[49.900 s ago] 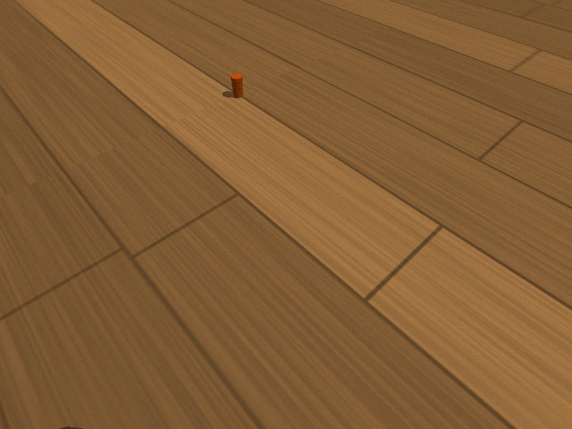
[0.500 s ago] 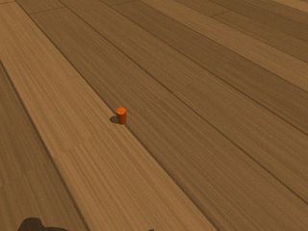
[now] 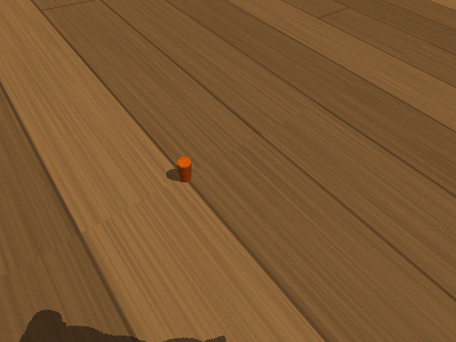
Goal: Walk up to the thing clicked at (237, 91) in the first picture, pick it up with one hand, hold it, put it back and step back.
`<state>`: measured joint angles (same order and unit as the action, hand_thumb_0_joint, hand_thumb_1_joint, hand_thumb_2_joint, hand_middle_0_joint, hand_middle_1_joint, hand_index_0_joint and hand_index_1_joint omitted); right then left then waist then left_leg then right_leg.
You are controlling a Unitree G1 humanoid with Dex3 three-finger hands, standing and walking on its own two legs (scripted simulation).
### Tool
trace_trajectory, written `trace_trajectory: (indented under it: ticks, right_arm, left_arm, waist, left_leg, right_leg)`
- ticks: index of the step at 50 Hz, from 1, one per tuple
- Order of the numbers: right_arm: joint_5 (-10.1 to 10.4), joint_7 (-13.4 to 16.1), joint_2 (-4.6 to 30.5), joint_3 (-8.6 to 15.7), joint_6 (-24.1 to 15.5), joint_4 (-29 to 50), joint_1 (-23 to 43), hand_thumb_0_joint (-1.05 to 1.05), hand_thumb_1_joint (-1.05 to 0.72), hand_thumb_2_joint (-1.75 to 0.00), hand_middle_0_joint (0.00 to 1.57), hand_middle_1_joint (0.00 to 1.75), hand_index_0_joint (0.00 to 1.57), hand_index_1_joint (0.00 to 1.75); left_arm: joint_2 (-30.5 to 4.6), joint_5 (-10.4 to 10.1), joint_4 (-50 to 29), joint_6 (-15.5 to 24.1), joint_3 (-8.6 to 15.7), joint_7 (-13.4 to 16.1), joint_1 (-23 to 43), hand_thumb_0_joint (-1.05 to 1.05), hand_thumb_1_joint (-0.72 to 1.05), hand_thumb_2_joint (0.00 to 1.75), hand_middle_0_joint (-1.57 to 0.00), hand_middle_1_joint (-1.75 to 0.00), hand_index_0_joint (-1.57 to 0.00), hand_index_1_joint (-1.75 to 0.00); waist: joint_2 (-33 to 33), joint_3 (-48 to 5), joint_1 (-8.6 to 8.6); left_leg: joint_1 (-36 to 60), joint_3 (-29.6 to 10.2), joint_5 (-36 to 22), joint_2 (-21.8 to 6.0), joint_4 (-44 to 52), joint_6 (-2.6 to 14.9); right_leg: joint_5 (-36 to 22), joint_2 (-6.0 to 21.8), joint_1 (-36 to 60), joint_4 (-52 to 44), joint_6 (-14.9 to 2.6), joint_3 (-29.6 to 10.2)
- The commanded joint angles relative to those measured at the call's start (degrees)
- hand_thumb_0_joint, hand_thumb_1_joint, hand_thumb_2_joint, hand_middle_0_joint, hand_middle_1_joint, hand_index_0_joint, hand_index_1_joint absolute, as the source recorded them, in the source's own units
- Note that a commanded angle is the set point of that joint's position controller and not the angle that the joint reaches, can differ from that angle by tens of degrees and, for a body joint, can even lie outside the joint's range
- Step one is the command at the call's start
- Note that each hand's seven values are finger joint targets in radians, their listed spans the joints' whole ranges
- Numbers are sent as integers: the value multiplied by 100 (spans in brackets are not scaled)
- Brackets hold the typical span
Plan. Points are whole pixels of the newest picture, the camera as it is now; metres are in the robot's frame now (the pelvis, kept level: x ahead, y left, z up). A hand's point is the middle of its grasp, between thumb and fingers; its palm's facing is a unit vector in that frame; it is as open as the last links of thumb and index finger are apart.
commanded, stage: step back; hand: left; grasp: from the side
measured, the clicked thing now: (184, 170) +1.01 +0.22 -0.70
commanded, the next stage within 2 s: stand in 0.30 s
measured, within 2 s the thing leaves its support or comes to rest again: neither
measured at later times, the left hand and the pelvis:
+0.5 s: hand out of the picture +0.13 +0.23 -0.14, palm faces -0.04 -0.94 -0.33, open 7.4 cm; pelvis +0.02 -0.02 +0.01, yaw -1 degrees
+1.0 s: hand out of the picture +0.08 +0.24 -0.14, palm faces -0.04 -0.94 -0.34, open 7.4 cm; pelvis +0.01 -0.02 +0.02, yaw -1 degrees
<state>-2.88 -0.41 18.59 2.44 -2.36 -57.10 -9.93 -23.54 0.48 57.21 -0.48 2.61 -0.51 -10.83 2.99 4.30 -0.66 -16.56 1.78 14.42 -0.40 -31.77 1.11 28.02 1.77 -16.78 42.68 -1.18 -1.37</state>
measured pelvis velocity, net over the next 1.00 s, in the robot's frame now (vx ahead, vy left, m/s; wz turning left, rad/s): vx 0.01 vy -0.02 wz -0.01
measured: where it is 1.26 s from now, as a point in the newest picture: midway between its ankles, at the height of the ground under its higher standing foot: outside the picture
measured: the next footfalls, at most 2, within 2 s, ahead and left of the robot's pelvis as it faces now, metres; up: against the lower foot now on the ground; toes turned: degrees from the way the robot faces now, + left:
none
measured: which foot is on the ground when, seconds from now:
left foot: down 0.00-1.00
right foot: down 0.00-1.00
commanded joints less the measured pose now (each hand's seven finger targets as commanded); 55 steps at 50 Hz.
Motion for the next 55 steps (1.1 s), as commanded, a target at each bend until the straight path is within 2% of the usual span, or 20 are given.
trace_trajectory:
  ticks: [1,2,3,4,5,6,7,8,9,10,14,15,24,29,33,35,40,42,45,55]
  right_arm:
    - [108,159,1628,375,-80,335,296,0,-90,-90,20,30,20,30]
    - [160,171,1565,346,-53,325,289,0,-90,-90,20,30,20,30]
    - [222,178,1458,304,-29,338,343,0,-90,-90,20,30,20,30]
    - [265,187,1391,285,-15,369,425,0,-90,-90,20,30,20,30]
    - [298,184,1229,221,-4,408,476,0,-90,-90,20,30,20,30]
    - [285,185,1085,187,25,334,406,0,-90,-90,20,30,20,30]
    - [232,185,1103,191,36,199,365,0,-90,-90,20,30,20,30]
    - [180,180,1215,214,12,85,297,0,-90,-90,20,30,20,30]
    - [152,172,1408,254,-19,51,466,0,-90,-90,20,30,20,30]
    - [153,157,1489,251,-30,44,639,0,-90,-90,20,30,20,30]
    - [186,159,1320,150,-46,-85,695,0,-90,-90,20,30,20,30]
    - [271,119,1317,106,-23,-143,569,0,-90,-90,20,30,20,30]
    - [252,71,1338,61,10,-314,851,0,-90,-90,20,30,20,30]
    - [259,54,1281,50,35,-387,919,0,-90,-90,20,30,20,30]
    - [244,38,1287,39,55,-432,898,0,-90,-90,20,30,20,30]
    - [229,25,1242,30,50,-448,895,0,-90,-90,20,30,20,30]
    - [222,30,1338,53,38,-481,881,0,-90,-90,20,30,20,30]
    - [220,22,1272,23,44,-523,800,0,-90,-90,20,30,20,30]
    - [221,31,1314,45,29,-533,762,0,-90,-90,20,30,20,30]
    - [220,27,1304,17,51,-602,630,0,-90,-90,20,30,20,30]
  left_arm:
    - [-791,39,-274,176,219,96,-33,0,90,90,-20,-30,-20,-30]
    - [-794,62,-254,207,230,116,-51,0,90,90,-20,-30,-20,-30]
    - [-865,69,-205,226,269,147,-106,0,90,90,-20,-30,-20,-30]
    - [-1032,86,-158,243,298,177,-197,0,90,90,-20,-30,-20,-30]
    - [-1192,89,-152,268,328,191,-176,0,90,90,-20,-30,-20,-30]
    - [-1337,49,-241,256,320,159,236,0,90,90,-20,-30,-20,-30]
    - [-1309,60,-329,231,269,125,620,0,90,90,-20,-30,-20,-30]
    - [-1177,56,-367,218,212,108,800,0,90,90,-20,-30,-20,-30]
    - [-1034,34,-358,202,179,105,786,0,90,90,-20,-30,-20,-30]
    - [-980,20,-290,191,170,103,714,0,90,90,-20,-30,-20,-30]
    - [-1026,-5,-115,227,195,122,619,0,90,90,-20,-30,-20,-30]
    - [-817,-81,18,247,49,102,540,0,90,90,-20,-30,-20,-30]
    - [-863,-28,167,268,-2,103,880,0,90,90,-20,-30,-20,-30]
    - [-882,-10,277,298,-19,107,914,0,90,90,-20,-30,-20,-30]
    - [-893,-4,323,287,-17,95,955,0,90,90,-20,-30,-20,-30]
    - [-911,4,341,288,-21,90,948,0,90,90,-20,-30,-20,-30]
    - [-867,5,372,292,-40,82,861,0,90,90,-20,-30,-20,-30]
    - [-867,-1,408,288,-50,77,839,0,90,90,-20,-30,-20,-30]
    - [-916,-1,391,284,-39,80,833,0,90,90,-20,-30,-20,-30]
    - [-918,-15,434,252,-65,75,668,0,90,90,-20,-30,-20,-30]
  waist:
    - [-1349,-726,-25]
    - [-1212,-838,-48]
    - [-997,-980,-109]
    - [-659,-1213,-124]
    - [-212,-1229,-114]
    - [73,-1130,37]
    - [228,-906,161]
    - [215,-808,230]
    - [-3,-777,163]
    - [-185,-662,49]
    - [-76,-844,14]
    - [-394,-867,74]
    - [-354,-827,91]
    - [-250,-707,108]
    - [-319,-498,132]
    - [-302,-495,130]
    - [-372,-683,83]
    - [-286,-550,102]
    - [-320,-680,112]
    - [-298,-409,104]
  left_leg:
    - [778,-1144,-2440,-1165,570,564]
    - [804,-939,-3015,-1041,323,442]
    - [598,-823,-2983,-947,96,311]
    - [409,-635,-2644,-763,-187,194]
    - [-50,-505,-1945,-515,-399,34]
    - [119,-308,-635,-297,-186,-64]
    - [521,-331,-49,-322,143,-93]
    - [779,-456,-366,-460,489,-44]
    - [727,-639,-883,-629,594,66]
    - [511,-740,-1145,-731,617,150]
    - [664,-405,-2110,-651,427,102]
    - [851,-549,-1948,-644,651,56]
    - [1322,-531,-2042,-757,1187,-31]
    - [1308,-512,-1657,-743,1382,-63]
    - [1161,-505,-860,-695,1587,-92]
    - [1169,-521,-820,-698,1623,-103]
    - [1241,-533,-1030,-748,1572,-62]
    - [1111,-552,-753,-729,1666,-86]
    - [1249,-550,-1112,-757,1605,-72]
    - [1051,-574,-656,-718,1708,-86]
  right_leg:
    - [-813,-27,243,-1338,3,184]
    - [-1515,-70,540,-1741,12,208]
    - [-2162,36,961,-1853,-26,29]
    - [-2959,257,1329,-1742,-115,-231]
    - [-3419,644,1573,-1726,-268,-768]
    - [-2950,1024,1080,-1746,-587,-1054]
    - [-2534,1073,515,-1752,-610,-1040]
    - [-2457,899,296,-1682,-416,-793]
    - [-2546,595,368,-1579,-211,-485]
    - [-2535,426,487,-1531,-122,-288]
    - [-3504,485,952,-1615,-131,-375]
    - [-3466,621,1004,-1824,-120,-480]
    - [-3253,556,1140,-2312,7,-346]
    - [-3005,577,1165,-2565,37,-354]
    - [-2188,556,952,-2791,43,-418]
    - [-2067,554,907,-2811,37,-405]
    - [-2313,577,1048,-2781,37,-402]
    - [-1998,542,963,-2833,60,-374]
    - [-2338,570,1014,-2732,30,-380]
    - [-1846,525,821,-2812,32,-398]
